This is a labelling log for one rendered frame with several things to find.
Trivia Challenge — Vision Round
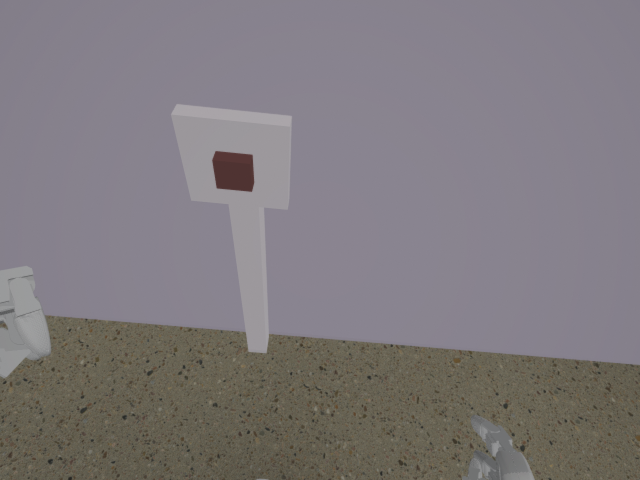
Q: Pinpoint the robot left hand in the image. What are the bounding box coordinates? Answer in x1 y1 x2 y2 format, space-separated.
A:
0 266 51 378

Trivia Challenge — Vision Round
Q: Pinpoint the robot right hand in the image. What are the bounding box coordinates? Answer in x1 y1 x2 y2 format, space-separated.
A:
462 415 535 480

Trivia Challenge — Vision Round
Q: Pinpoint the button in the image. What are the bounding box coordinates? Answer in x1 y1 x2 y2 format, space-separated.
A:
212 151 254 192

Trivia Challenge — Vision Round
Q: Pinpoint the panel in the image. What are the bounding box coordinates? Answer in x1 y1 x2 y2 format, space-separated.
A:
171 104 292 353

